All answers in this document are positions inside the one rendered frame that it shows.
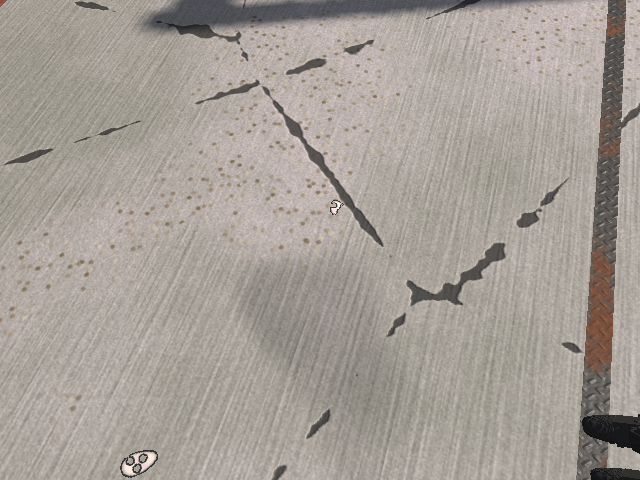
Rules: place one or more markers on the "robot right hand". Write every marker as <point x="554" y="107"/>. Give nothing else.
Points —
<point x="619" y="429"/>

